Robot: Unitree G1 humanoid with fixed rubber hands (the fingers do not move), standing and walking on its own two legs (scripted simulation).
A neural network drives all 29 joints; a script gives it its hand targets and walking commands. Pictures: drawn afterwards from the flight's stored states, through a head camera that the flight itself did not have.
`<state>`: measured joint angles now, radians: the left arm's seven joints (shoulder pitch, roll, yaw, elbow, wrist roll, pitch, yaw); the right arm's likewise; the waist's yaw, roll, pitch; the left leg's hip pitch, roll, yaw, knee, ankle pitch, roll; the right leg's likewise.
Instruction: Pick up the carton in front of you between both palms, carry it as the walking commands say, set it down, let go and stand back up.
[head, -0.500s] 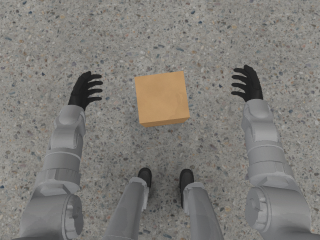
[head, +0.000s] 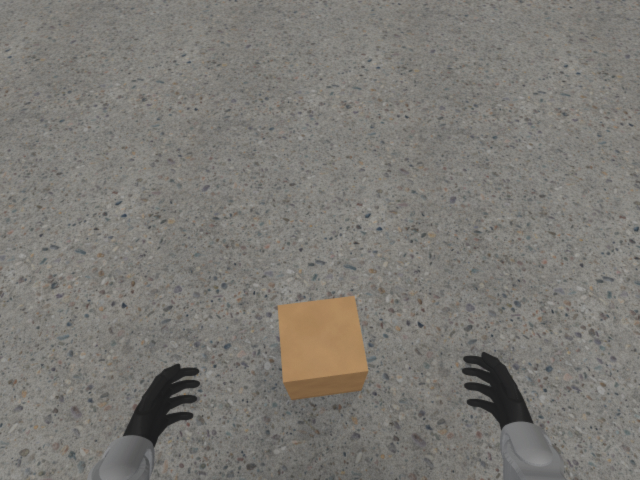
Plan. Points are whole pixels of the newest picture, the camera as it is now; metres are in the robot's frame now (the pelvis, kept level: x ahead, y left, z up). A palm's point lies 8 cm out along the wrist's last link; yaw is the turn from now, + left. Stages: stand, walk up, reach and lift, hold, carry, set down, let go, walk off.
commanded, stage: let go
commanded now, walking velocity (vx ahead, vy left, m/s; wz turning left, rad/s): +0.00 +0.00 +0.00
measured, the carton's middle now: (321, 350) +0.46 +0.04 -0.64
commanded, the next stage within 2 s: stand in 0.62 s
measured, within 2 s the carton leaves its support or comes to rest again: neither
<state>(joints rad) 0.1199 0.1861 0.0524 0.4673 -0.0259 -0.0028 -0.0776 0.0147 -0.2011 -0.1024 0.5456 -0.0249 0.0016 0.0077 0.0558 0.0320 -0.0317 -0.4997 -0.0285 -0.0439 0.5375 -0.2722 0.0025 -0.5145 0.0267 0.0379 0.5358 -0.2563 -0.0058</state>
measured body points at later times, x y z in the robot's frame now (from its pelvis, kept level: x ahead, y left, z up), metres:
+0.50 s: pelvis +0.00 -0.01 +0.01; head +0.01 -0.01 +0.46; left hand +0.17 +0.22 -0.07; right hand +0.17 -0.24 -0.06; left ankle -0.02 +0.12 -0.73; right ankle -0.01 -0.11 -0.73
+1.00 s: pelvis +0.02 +0.02 +0.00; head +0.03 +0.03 +0.45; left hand +0.18 +0.30 -0.09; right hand +0.16 -0.28 -0.08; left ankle -0.02 +0.12 -0.73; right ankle -0.01 -0.11 -0.73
